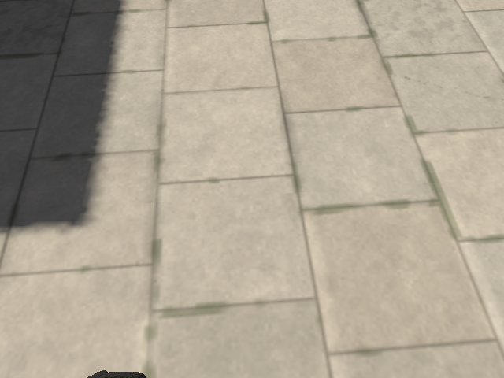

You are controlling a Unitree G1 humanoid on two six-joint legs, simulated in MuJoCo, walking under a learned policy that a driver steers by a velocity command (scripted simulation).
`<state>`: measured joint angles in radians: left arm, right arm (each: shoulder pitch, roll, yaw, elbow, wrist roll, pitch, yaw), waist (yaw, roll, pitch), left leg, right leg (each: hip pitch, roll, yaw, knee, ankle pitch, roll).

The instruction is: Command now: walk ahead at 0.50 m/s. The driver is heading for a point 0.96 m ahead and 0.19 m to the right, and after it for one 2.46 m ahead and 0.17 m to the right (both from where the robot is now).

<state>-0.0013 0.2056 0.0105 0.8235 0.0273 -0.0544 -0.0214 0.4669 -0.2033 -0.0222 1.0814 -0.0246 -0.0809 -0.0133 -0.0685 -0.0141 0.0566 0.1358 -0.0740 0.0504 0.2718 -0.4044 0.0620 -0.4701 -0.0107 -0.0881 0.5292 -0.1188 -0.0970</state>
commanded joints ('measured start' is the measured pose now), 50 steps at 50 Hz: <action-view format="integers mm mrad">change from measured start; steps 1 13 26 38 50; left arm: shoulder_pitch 470 387 496 371 -19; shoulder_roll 213 115 133 40 27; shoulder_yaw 74 49 48 52 28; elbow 88 163 230 156 2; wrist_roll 31 -18 2 6 -1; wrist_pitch -27 -54 -38 18 19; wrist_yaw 31 18 43 -2 -20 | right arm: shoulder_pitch -22 -244 -463 -148 26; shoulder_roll -134 -63 -80 -90 -99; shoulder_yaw -19 -29 -25 -41 -32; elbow -62 -152 -249 -93 -46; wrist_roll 13 -14 1 12 4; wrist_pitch -8 46 17 -33 -33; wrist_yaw -3 41 32 8 -18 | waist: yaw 239 52 76 107 20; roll -11 -35 -63 65 67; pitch -243 18 21 -18 64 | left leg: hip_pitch -282 -758 -619 -286 -74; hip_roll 191 179 80 293 298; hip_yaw -13 -43 39 -170 84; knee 615 725 266 -133 -117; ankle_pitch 729 263 244 405 693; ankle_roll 63 -31 38 136 70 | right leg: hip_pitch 574 336 584 -64 -183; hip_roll -146 -182 -219 -71 -42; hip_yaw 192 199 115 125 -11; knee -75 -412 -231 584 133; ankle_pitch -79 165 629 -126 105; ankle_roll -102 -115 -78 40 18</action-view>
